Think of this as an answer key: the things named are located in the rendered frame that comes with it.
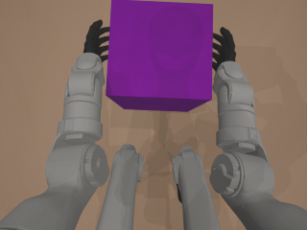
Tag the robot left hand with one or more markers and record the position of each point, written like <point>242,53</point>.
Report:
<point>93,41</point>

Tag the left robot shin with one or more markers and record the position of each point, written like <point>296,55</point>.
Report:
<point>118,154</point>

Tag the right robot upper arm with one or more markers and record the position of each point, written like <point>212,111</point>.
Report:
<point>246,184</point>

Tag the robot left thigh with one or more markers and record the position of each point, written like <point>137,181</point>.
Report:
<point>118,208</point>

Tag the robot left forearm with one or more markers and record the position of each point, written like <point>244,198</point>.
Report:
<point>81,119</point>

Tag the left robot upper arm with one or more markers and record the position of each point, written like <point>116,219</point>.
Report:
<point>73,174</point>

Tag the carton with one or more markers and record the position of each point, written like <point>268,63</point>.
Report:
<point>160,55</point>

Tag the robot right forearm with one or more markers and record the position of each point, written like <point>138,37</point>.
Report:
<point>236,112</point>

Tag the robot right hand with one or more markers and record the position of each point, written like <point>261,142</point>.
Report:
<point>226,51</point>

